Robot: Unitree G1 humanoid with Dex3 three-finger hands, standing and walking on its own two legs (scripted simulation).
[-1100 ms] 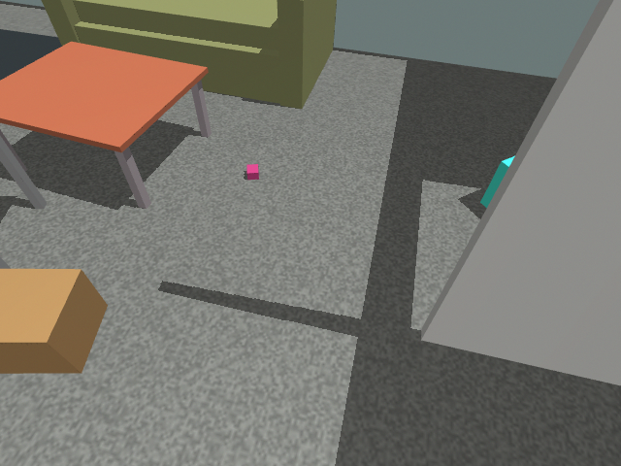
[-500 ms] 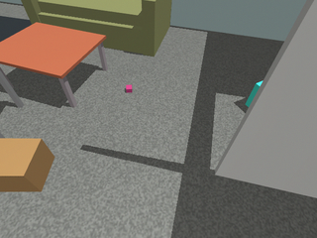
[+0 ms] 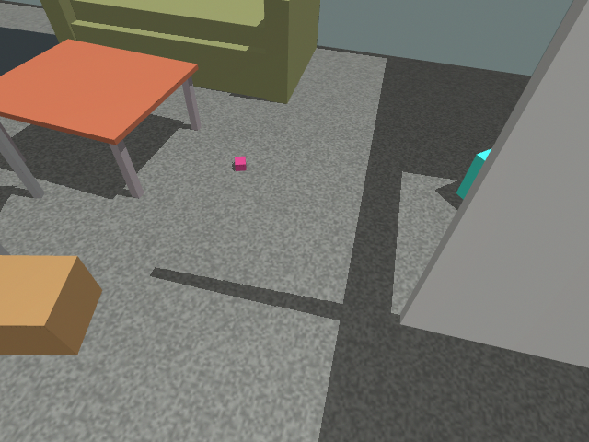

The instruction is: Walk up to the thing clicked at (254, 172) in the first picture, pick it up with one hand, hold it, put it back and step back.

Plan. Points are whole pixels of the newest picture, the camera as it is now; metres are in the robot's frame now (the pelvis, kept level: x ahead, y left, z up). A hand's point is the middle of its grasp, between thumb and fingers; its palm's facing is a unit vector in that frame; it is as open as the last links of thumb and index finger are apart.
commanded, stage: stand
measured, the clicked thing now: (240, 163) +1.52 +0.29 -0.76
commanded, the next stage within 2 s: walk up in 0.02 s
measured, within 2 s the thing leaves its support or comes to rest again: neither
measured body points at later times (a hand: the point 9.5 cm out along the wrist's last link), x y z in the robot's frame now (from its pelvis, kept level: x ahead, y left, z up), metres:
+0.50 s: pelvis +0.00 -0.09 -0.01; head +0.03 -0.08 +0.44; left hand -0.03 +0.24 -0.11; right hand +0.22 -0.35 -0.12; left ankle -0.05 +0.07 -0.68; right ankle +0.01 -0.16 -0.75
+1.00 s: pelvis +0.02 -0.07 -0.02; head +0.05 -0.03 +0.43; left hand -0.17 +0.21 -0.12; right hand +0.33 -0.18 -0.11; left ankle -0.04 +0.02 -0.75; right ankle +0.15 -0.14 -0.72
